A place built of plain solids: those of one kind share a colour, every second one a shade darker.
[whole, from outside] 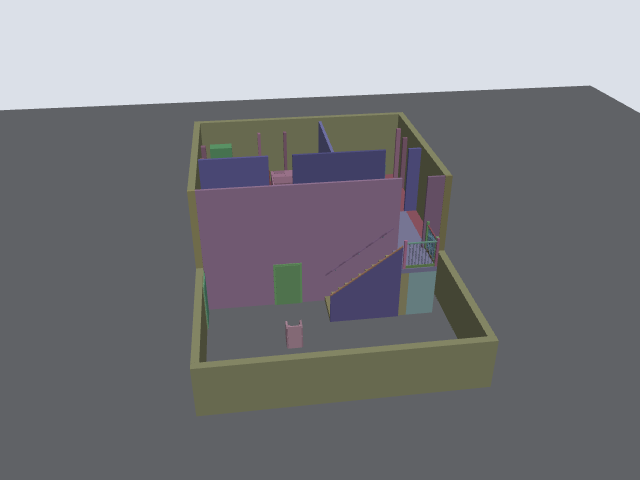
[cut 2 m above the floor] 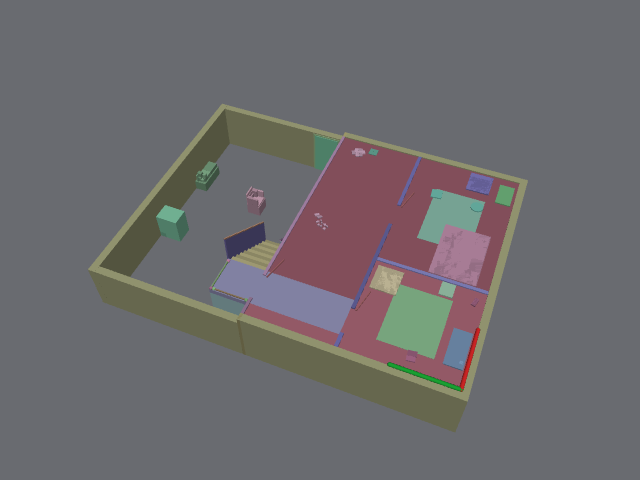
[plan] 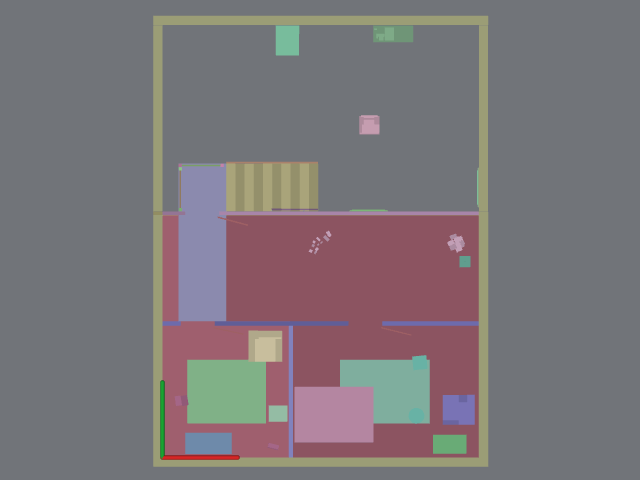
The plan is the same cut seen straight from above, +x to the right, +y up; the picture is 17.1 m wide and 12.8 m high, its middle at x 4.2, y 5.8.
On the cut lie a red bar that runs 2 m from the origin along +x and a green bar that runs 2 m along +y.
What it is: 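A house over a walled back yard; in the yard at the foot of the outdoor stair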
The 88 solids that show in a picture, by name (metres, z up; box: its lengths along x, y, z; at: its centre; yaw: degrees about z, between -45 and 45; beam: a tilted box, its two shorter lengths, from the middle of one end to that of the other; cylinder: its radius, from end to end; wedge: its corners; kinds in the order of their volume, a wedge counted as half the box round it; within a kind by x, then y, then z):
{
 "wall_1": {"box": [0.25, 6.81, 4.81], "at": [-0.12, 3.16, 2.36]},
 "wall_2": {"box": [0.25, 4.97, 1.85], "at": [-0.12, 9.05, 0.88]},
 "wall_3": {"box": [8.93, 0.25, 4.81], "at": [4.22, -0.12, 2.36]},
 "wall_4": {"box": [8.93, 0.25, 1.85], "at": [4.22, 11.66, 0.88]},
 "wall_5": {"box": [0.25, 6.81, 4.81], "at": [8.56, 3.16, 2.36]},
 "wall_6": {"box": [0.25, 4.97, 1.85], "at": [8.56, 9.05, 0.88]},
 "upper_floor_1": {"box": [0.56, 2.84, 0.18], "at": [0.15, 5.04, 1.87]},
 "upper_floor_2": {"box": [3.56, 3.77, 0.18], "at": [1.65, 1.76, 1.87]},
 "upper_floor_3": {"box": [6.87, 2.84, 0.18], "at": [5.12, 5.04, 1.87]},
 "upper_floor_4": {"box": [5.15, 3.77, 0.18], "at": [5.99, 1.76, 1.87]},
 "step_1": {"box": [0.55, 1.27, 1.83], "at": [1.67, 7.2, 0.86]},
 "step_2": {"box": [0.74, 1.27, 1.65], "at": [1.82, 7.2, 0.78]},
 "step_3": {"box": [0.74, 1.27, 1.47], "at": [2.07, 7.2, 0.69]},
 "step_4": {"box": [0.74, 1.27, 1.3], "at": [2.31, 7.2, 0.6]},
 "step_5": {"box": [0.74, 1.27, 1.12], "at": [2.56, 7.2, 0.51]},
 "step_6": {"box": [0.74, 1.27, 0.94], "at": [2.8, 7.2, 0.42]},
 "step_7": {"box": [0.74, 1.27, 0.76], "at": [3.05, 7.2, 0.33]},
 "step_8": {"box": [0.74, 1.27, 0.58], "at": [3.29, 7.2, 0.24]},
 "step_9": {"box": [0.74, 1.27, 0.41], "at": [3.54, 7.2, 0.15]},
 "step_10": {"box": [0.74, 1.27, 0.23], "at": [3.78, 7.2, 0.06]},
 "bedstead_bedroom_bed_1": {"box": [0.42, 0.68, 0.74], "at": [3.73, 0.78, 2.28]},
 "bedstead_bedroom_bed_2": {"box": [1.05, 0.75, 0.69], "at": [4.07, 1.52, 2.25]},
 "bedstead_bedroom_bed_3": {"box": [2.11, 1.5, 0.64], "at": [4.57, 1.14, 2.23]},
 "bedstead_bedroom_bed_4": {"box": [2.11, 1.47, 0.5], "at": [4.57, 1.15, 2.16]},
 "bedstead_bedroom_bed_5": {"box": [0.5, 0.65, 0.74], "at": [4.8, 0.82, 2.28]},
 "bedstead_bedroom_bed_6": {"box": [1.02, 0.65, 0.74], "at": [5.06, 1.47, 2.28]},
 "stair_wall_1": {"box": [0.61, 0.1, 4.81], "at": [0.31, 6.51, 2.36]},
 "stair_wall_2": {"box": [6.92, 0.1, 4.81], "at": [4.97, 6.51, 2.36]},
 "head_base_1": {"box": [1.28, 1.27, 1.91], "at": [1.06, 7.2, 0.9]},
 "upper_partition_1": {"box": [0.49, 0.12, 2.71], "at": [0.25, 3.57, 3.26]},
 "upper_partition_2": {"box": [3.57, 0.12, 2.71], "at": [3.18, 3.57, 3.26]},
 "upper_partition_3": {"box": [2.57, 0.12, 2.71], "at": [7.15, 3.57, 3.26]},
 "upper_split_wall_1": {"box": [0.12, 3.51, 2.71], "at": [3.42, 1.76, 3.26]},
 "upper_floor_head_1": {"box": [1.28, 4.2, 0.18], "at": [1.06, 5.74, 1.87]},
 "slotfit_bedroom_storage_1": {"box": [0.9, 0.51, 1.94], "at": [7.66, 0.35, 2.88]},
 "slotfit_study_seat_1": {"box": [0.12, 0.33, 0.62], "at": [2.38, 2.72, 2.22]},
 "slotfit_study_seat_2": {"box": [0.28, 0.42, 0.57], "at": [2.43, 3.17, 2.2]},
 "slotfit_study_seat_3": {"box": [0.88, 0.05, 0.78], "at": [2.73, 3.18, 2.3]},
 "slotfit_study_seat_4": {"box": [0.55, 0.61, 0.48], "at": [2.74, 2.85, 2.15]},
 "slotfit_study_seat_5": {"box": [0.91, 0.84, 0.35], "at": [2.74, 2.97, 2.08]},
 "slotfit_study_seat_6": {"box": [0.91, 0.2, 0.84], "at": [2.74, 3.28, 2.33]},
 "slotfit_study_seat_7": {"box": [0.18, 0.84, 0.57], "at": [3.11, 2.97, 2.2]},
 "slotfit_study_wall_table_1": {"box": [1.24, 0.57, 0.8], "at": [1.23, 0.38, 2.31]},
 "bin_1": {"box": [0.62, 0.8, 1.06], "at": [3.33, 11.12, 0.48]},
 "slotfit_bedroom_seat_1": {"box": [0.43, 0.12, 0.74], "at": [7.69, 0.94, 2.28]},
 "slotfit_bedroom_seat_2": {"box": [0.63, 0.55, 0.47], "at": [7.79, 1.27, 2.14]},
 "slotfit_bedroom_seat_3": {"box": [0.86, 0.8, 0.35], "at": [7.9, 1.27, 2.08]},
 "slotfit_bedroom_seat_4": {"box": [0.23, 0.2, 0.74], "at": [8.01, 1.57, 2.28]},
 "planter_1": {"box": [0.25, 0.35, 0.59], "at": [6.05, 11.3, 0.25]},
 "planter_2": {"box": [1.07, 0.45, 0.43], "at": [6.16, 11.3, 0.17]},
 "planter_3": {"box": [0.5, 0.35, 0.59], "at": [6.42, 11.3, 0.25]},
 "bench_1": {"box": [0.07, 0.23, 0.84], "at": [5.28, 8.77, 0.37]},
 "bench_2": {"box": [0.12, 0.2, 0.84], "at": [5.31, 8.98, 0.37]},
 "bench_3": {"box": [0.54, 0.5, 0.48], "at": [5.52, 8.86, 0.19]},
 "bench_4": {"box": [0.5, 0.45, 0.55], "at": [5.52, 8.86, 0.22]},
 "bench_5": {"box": [0.45, 0.05, 0.95], "at": [5.52, 9.11, 0.42]},
 "bench_6": {"box": [0.14, 0.2, 0.84], "at": [5.72, 8.98, 0.37]},
 "bench_7": {"box": [0.07, 0.23, 0.84], "at": [5.75, 8.77, 0.37]},
 "curtains_1": {"box": [0.19, 0.13, 2.27], "at": [0.09, 0.5, 3.15]},
 "curtains_2": {"box": [0.19, 0.13, 2.27], "at": [0.09, 1.58, 3.15]},
 "curtains_3": {"box": [0.13, 0.19, 2.21], "at": [4.94, 0.09, 3.12]},
 "curtains_4": {"box": [0.13, 0.19, 2.21], "at": [6.04, 0.09, 3.12]},
 "curtains_5": {"box": [0.19, 0.22, 2.14], "at": [8.34, 1.1, 3.09]},
 "back_wall_end_1": {"box": [0.25, 0.1, 4.81], "at": [-0.12, 6.51, 2.36]},
 "back_wall_end_2": {"box": [0.25, 0.1, 4.81], "at": [8.56, 6.51, 2.36]},
 "laid_rug_rug_bedroom_1": {"box": [2.4, 1.7, 0.05], "at": [5.93, 1.76, 1.94]},
 "laid_rug_rug_study_1": {"box": [2.1, 1.7, 0.05], "at": [1.71, 1.76, 1.93]},
 "guard_panel_1": {"wedge": [[1.7, 7.84, -0.05], [1.7, 7.84, 2.86], [1.7, 7.89, -0.05], [1.7, 7.89, 2.86], [4.15, 7.84, -0.05], [4.15, 7.84, 1.08], [4.15, 7.89, -0.05], [4.15, 7.89, 1.08]]},
 "slotfit_study_storage_1": {"box": [0.5, 0.43, 0.71], "at": [3.08, 1.17, 2.26]},
 "doorleaf_door_1": {"box": [0.83, 0.036, 2.07], "at": [1.75, 3.38, 2.95], "yaw": -11.9},
 "doorleaf_door_2": {"box": [0.84, 0.04, 2.08], "at": [1.88, 6.3, 2.95], "yaw": -14.9},
 "clutter_bedroom_1": {"cylinder": 0.21, "from": [6.77, 1.11, 1.91], "to": [6.77, 1.11, 2.39]},
 "clutter_bedroom_2": {"box": [0.38, 0.37, 0.28], "at": [6.86, 2.53, 2.05], "yaw": 5.8},
 "guard_cap_1": {"wedge": [[1.7, 7.84, 2.86], [1.7, 7.84, 2.91], [1.7, 7.89, 2.86], [1.7, 7.89, 2.91], [4.15, 7.84, 1.08], [4.15, 7.84, 1.13], [4.15, 7.89, 1.08], [4.15, 7.89, 1.13]]},
 "yard_gate_leaf_1": {"box": [0.05, 0.92, 1.75], "at": [8.41, 7.2, 0.82]},
 "undercroft_leaf_1": {"box": [0.88, 0.05, 1.71], "at": [5.5, 6.59, 0.8]},
 "yard_gate_frame_1": {"box": [0.03, 1.06, 1.81], "at": [8.42, 7.2, 0.85]},
 "undercroft_frame_1": {"box": [1.02, 0.03, 1.77], "at": [5.5, 6.58, 0.83]},
 "clutter_study_1": {"box": [0.16, 0.26, 0.21], "at": [0.42, 1.51, 2.01], "yaw": 8.5},
 "clutter_study_2": {"box": [0.17, 0.28, 0.21], "at": [0.59, 1.52, 2.01], "yaw": 8.5},
 "clutter_study_3": {"box": [0.29, 0.11, 0.41], "at": [2.96, 0.3, 2.11], "yaw": -14.6},
 "headland_side_guard_newel_1": {"box": [0.09, 0.09, 1.15], "at": [0.47, 7.79, 2.48]},
 "headland_side_guard_newel_2": {"box": [0.09, 0.09, 1.15], "at": [1.59, 7.79, 2.48]},
 "headland_ahead_guard_newel_1": {"box": [0.09, 0.09, 1.15], "at": [0.47, 6.61, 2.48]},
 "headland_side_guard_board_1": {"box": [1.12, 0.04, 0.15], "at": [1.03, 7.79, 1.98]},
 "slotfit_hallpiece_corner_1": {"box": [0.3, 0.3, 0.07], "at": [8.07, 5.22, 1.95]},
 "headland_ahead_guard_board_1": {"box": [0.04, 1.09, 0.15], "at": [0.47, 7.15, 1.98]},
 "headland_side_guard_rail_1": {"box": [1.12, 0.06, 0.044], "at": [1.03, 7.79, 2.94]}
}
